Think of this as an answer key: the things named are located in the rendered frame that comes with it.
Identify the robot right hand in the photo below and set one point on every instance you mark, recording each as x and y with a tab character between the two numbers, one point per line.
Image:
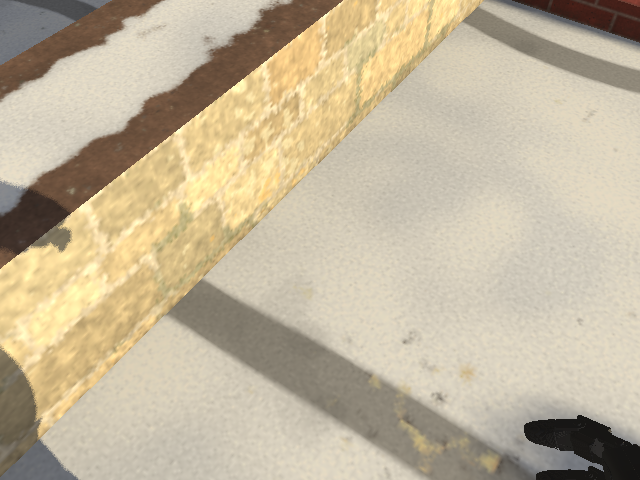
590	440

